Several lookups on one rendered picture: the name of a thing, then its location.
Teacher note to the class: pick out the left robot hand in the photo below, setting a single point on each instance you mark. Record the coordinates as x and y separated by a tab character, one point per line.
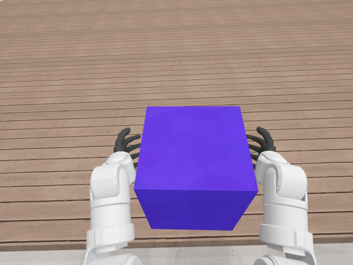
121	144

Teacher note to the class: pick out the right robot forearm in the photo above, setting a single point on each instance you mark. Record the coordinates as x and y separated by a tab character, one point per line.
285	221

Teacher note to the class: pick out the left robot forearm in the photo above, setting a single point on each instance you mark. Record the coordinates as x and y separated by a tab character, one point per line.
110	218

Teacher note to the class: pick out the right robot hand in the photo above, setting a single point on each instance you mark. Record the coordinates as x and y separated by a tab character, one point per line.
267	144

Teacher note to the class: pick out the robot left upper arm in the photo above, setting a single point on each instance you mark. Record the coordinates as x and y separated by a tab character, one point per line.
125	259

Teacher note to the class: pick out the carton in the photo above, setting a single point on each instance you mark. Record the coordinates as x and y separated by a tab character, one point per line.
194	171

